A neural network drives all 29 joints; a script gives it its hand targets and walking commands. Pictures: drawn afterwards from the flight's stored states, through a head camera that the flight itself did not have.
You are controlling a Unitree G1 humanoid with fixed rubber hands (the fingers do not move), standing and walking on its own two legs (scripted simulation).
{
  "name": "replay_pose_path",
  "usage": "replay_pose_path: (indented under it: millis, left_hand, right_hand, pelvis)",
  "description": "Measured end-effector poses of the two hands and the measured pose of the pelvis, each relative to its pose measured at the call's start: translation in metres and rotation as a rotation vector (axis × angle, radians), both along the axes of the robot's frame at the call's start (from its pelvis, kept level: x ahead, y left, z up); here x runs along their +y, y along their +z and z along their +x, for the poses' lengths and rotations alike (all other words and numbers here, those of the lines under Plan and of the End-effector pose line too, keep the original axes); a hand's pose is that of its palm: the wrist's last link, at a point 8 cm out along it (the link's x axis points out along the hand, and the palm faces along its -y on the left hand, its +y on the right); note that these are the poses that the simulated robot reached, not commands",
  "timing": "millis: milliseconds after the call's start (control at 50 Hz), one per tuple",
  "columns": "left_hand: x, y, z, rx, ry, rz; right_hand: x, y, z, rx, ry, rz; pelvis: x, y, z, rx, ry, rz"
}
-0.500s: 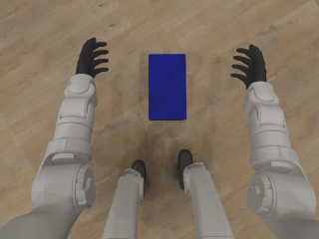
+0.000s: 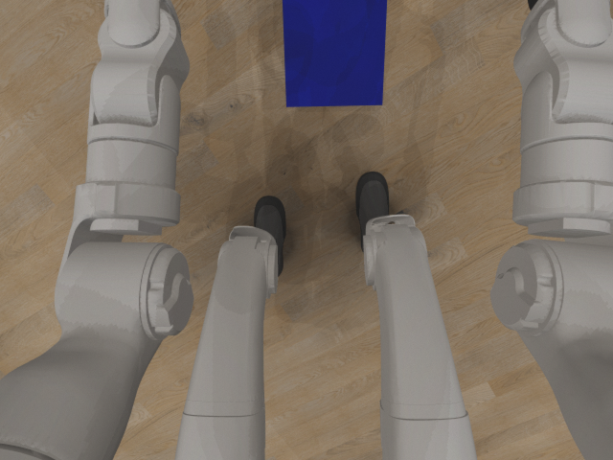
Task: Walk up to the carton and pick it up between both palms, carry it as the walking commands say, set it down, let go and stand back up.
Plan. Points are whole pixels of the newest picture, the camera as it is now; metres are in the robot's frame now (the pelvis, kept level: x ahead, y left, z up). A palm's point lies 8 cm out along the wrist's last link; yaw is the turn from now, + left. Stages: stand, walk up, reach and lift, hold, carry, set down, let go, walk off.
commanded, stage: reach and lift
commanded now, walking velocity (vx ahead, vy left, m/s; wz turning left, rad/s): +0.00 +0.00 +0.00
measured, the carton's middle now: (332, 20) +0.55 -0.04 -0.56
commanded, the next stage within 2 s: none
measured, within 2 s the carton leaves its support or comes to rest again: neither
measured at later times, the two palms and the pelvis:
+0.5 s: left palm (204, 7) +0.53 +0.12 -0.32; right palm (465, 3) +0.52 -0.19 -0.33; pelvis -0.05 -0.01 -0.17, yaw +3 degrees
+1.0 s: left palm (228, 27) +0.53 +0.13 -0.45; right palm (433, 30) +0.51 -0.19 -0.46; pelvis -0.03 -0.01 -0.26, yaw +3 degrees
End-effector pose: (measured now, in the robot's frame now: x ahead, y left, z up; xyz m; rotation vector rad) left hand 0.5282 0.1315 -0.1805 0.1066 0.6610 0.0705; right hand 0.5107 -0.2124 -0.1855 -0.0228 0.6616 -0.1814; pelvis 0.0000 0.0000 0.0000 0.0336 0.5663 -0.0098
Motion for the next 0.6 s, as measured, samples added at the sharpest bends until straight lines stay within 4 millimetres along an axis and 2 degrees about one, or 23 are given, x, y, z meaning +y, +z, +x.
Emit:
replay_pose_path:
  millis: [120, 220, 320, 440, 600]
  left_hand:
    - [-0.003, -0.014, 0.002, -0.020, 0.018, -0.003]
    - [-0.007, -0.032, 0.008, -0.024, 0.020, -0.009]
    - [-0.008, -0.073, 0.005, 0.011, 0.022, -0.008]
    - [-0.008, -0.123, 0.000, 0.022, 0.028, -0.008]
    - [-0.007, -0.160, 0.011, -0.004, 0.041, -0.002]
  right_hand:
    - [-0.001, -0.017, 0.002, -0.007, -0.023, 0.006]
    - [0.013, -0.039, 0.011, -0.014, 0.000, 0.030]
    - [0.027, -0.074, 0.011, -0.001, 0.012, 0.043]
    - [0.028, -0.125, 0.007, 0.010, 0.000, 0.042]
    - [0.020, -0.166, 0.014, -0.005, -0.005, 0.034]
  pelvis:
    - [-0.002, -0.036, -0.020, -0.031, 0.019, -0.001]
    - [-0.004, -0.075, -0.037, -0.050, 0.019, 0.005]
    - [-0.008, -0.113, -0.049, -0.040, 0.019, 0.016]
    - [-0.012, -0.153, -0.053, -0.019, 0.022, 0.028]
    - [-0.017, -0.198, -0.048, -0.019, 0.026, 0.037]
